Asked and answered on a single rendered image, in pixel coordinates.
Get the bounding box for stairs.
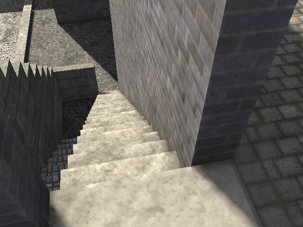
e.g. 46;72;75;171
60;90;181;189

